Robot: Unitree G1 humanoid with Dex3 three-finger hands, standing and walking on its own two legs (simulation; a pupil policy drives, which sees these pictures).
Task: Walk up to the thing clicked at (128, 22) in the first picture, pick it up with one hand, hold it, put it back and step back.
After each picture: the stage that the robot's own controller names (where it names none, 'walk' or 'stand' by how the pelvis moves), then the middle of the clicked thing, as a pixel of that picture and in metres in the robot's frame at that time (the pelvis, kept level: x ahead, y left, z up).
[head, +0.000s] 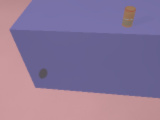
stand; (128, 16) +0.91 -0.24 -0.03
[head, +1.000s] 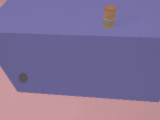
rise first; (109, 16) +0.82 -0.07 +0.01
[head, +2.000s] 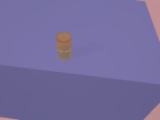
rise first; (64, 46) +0.55 +0.16 +0.00
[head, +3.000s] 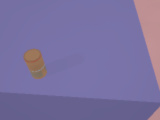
stand; (36, 64) +0.45 +0.23 +0.00
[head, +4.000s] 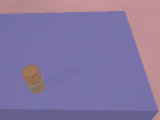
stand; (34, 79) +0.42 +0.25 -0.03
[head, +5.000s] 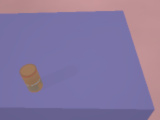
stand; (32, 78) +0.42 +0.26 -0.03
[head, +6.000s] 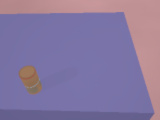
stand; (31, 80) +0.42 +0.26 -0.03
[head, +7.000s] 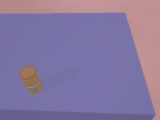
stand; (31, 80) +0.41 +0.26 -0.03
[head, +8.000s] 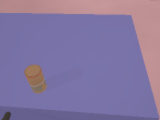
rise first; (36, 79) +0.42 +0.25 -0.03
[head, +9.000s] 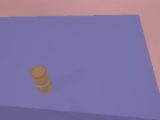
go down; (42, 80) +0.42 +0.24 -0.03
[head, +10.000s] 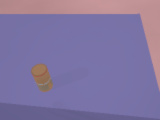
go down; (42, 78) +0.43 +0.24 -0.03
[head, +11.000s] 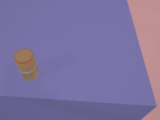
go down; (27, 65) +0.44 +0.22 +0.00
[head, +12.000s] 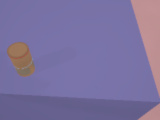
go down; (22, 60) +0.44 +0.23 +0.03
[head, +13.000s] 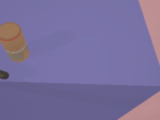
close in; (14, 43) +0.46 +0.22 +0.07
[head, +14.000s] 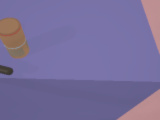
close; (14, 39) +0.47 +0.22 +0.08
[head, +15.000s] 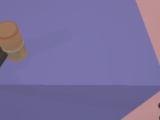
lift; (11, 42) +0.46 +0.23 +0.08
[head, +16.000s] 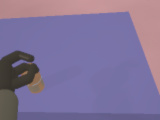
lift; (33, 78) +0.42 +0.24 +0.02
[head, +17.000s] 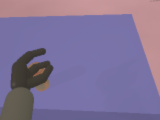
close; (39, 77) +0.44 +0.23 +0.00
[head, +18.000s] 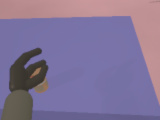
stand; (38, 78) +0.44 +0.24 -0.01
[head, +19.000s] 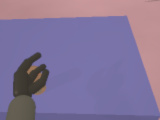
stand; (35, 80) +0.43 +0.24 -0.02
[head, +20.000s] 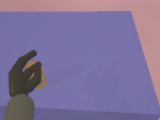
stand; (36, 75) +0.44 +0.24 -0.01
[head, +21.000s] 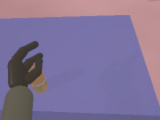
stand; (37, 79) +0.43 +0.24 -0.01
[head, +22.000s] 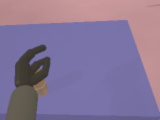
stand; (37, 82) +0.44 +0.24 -0.01
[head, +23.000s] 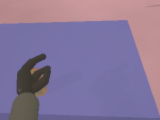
stand; (36, 82) +0.43 +0.24 -0.02
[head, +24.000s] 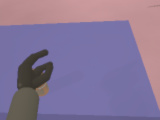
stand; (38, 82) +0.44 +0.24 -0.02
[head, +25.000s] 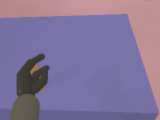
stand; (35, 78) +0.44 +0.24 -0.02
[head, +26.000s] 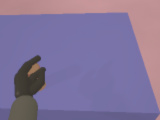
stand; (35, 77) +0.44 +0.24 -0.02
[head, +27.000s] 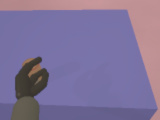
stand; (34, 72) +0.45 +0.24 -0.01
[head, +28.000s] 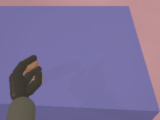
stand; (32, 72) +0.44 +0.24 -0.01
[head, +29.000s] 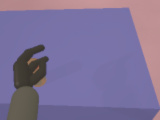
stand; (35, 73) +0.45 +0.24 -0.01
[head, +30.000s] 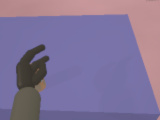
stand; (35, 78) +0.44 +0.24 -0.01
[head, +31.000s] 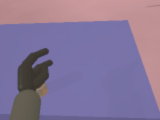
stand; (37, 83) +0.43 +0.24 -0.01
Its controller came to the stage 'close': yes
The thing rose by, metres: 0.00
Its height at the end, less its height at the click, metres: +0.00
